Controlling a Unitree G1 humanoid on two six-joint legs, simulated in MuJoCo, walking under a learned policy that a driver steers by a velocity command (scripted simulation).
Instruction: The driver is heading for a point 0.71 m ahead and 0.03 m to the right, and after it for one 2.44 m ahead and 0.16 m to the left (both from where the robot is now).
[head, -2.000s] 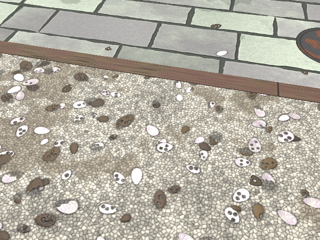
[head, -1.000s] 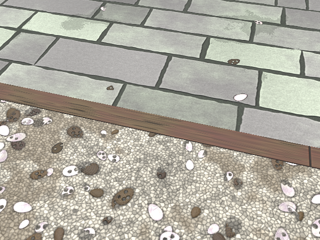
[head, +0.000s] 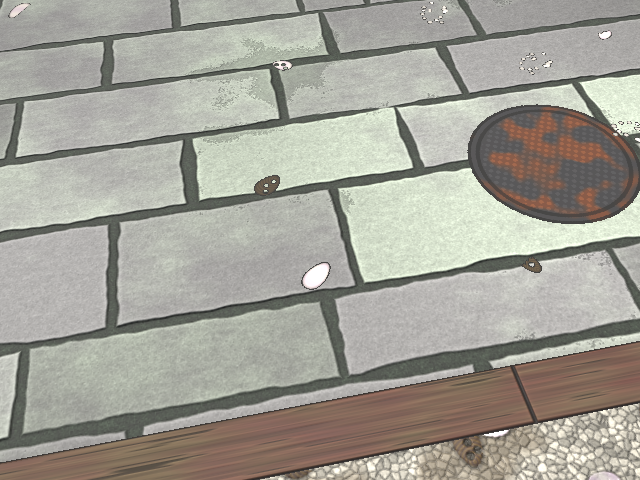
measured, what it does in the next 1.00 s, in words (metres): walks ahead: left foot, then right foot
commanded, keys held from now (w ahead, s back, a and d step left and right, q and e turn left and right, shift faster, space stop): e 0.20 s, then no key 0.38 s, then w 0.42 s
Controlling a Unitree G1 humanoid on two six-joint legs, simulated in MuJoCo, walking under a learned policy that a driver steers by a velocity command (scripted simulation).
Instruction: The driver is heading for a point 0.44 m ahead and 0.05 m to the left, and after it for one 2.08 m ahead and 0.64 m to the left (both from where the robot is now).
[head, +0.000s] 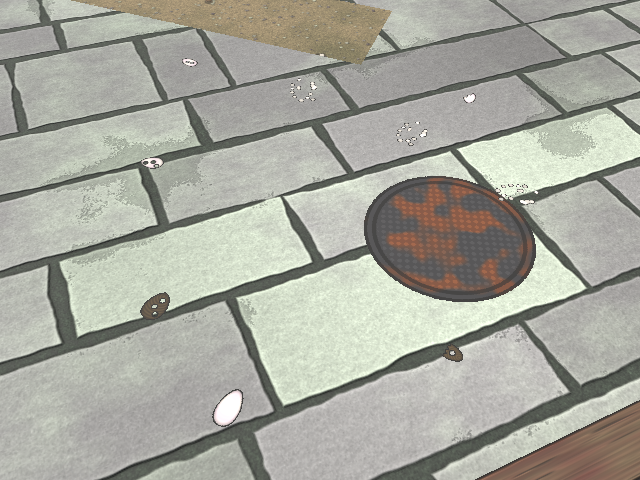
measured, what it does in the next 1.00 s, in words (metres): walks ahead: right foot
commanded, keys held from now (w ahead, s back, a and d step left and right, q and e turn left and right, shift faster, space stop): w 0.36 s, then no key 0.58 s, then w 0.06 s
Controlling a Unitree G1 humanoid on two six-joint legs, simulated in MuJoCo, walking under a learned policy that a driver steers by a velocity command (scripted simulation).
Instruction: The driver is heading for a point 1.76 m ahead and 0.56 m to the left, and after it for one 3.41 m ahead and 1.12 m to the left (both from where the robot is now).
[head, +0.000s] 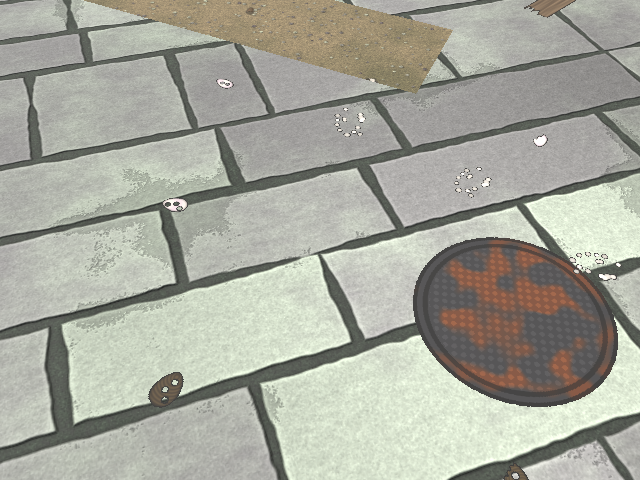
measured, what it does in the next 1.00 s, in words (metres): goes down: left foot 0.16 m lower, then right foot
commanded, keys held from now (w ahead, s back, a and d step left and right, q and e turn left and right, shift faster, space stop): w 0.78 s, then w+q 0.22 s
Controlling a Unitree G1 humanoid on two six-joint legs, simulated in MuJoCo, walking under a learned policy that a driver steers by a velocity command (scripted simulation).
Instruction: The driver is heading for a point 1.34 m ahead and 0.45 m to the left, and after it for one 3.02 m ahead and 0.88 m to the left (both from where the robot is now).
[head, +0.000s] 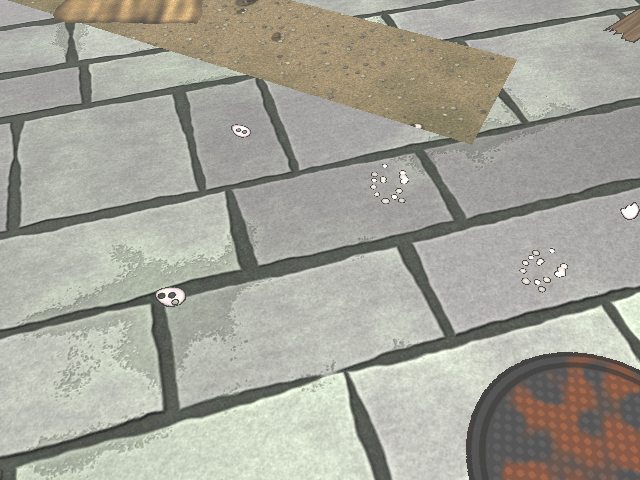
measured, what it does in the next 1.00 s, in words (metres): walks ahead, turning left: left foot, then right foot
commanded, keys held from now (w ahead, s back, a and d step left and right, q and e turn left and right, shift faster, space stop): w+q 0.86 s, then w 0.14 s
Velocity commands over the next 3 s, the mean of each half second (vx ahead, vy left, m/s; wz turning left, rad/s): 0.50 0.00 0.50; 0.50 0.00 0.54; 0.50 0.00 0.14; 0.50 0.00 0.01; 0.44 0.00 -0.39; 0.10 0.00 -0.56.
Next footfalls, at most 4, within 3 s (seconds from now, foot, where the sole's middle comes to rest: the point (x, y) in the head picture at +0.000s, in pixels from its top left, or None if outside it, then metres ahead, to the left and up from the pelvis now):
0.14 left None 0.27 0.12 -0.78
0.62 right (364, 441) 0.57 -0.02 -0.78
1.14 left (201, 380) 0.69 0.35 -0.78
1.64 right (243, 254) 1.06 0.31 -0.78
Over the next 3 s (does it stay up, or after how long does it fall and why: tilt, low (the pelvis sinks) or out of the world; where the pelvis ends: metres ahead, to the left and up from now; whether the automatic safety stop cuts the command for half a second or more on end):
stays up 1.31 0.58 -0.01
